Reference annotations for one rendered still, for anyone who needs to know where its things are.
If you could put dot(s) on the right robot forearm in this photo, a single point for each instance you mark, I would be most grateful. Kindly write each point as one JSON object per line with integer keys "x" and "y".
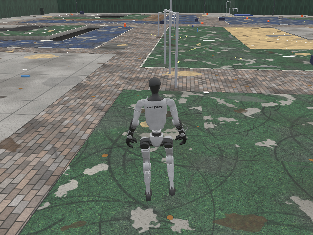
{"x": 180, "y": 129}

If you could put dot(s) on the robot torso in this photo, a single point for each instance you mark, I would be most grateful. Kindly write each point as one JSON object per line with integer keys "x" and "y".
{"x": 155, "y": 114}

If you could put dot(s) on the right robot upper arm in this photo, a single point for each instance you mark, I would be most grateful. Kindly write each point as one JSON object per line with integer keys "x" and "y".
{"x": 173, "y": 110}

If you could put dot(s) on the right robot foot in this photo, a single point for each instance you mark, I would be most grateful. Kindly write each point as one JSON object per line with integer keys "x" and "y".
{"x": 172, "y": 191}

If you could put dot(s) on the right robot hand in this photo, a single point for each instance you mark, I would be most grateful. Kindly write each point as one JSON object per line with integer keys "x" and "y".
{"x": 179, "y": 138}

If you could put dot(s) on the left robot forearm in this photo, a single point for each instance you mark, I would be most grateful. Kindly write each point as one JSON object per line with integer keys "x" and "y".
{"x": 131, "y": 130}

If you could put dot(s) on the left robot upper arm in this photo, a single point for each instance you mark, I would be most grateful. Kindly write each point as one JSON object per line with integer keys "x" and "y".
{"x": 137, "y": 112}

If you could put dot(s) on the left robot hand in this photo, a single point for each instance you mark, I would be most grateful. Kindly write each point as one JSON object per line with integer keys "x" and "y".
{"x": 130, "y": 140}

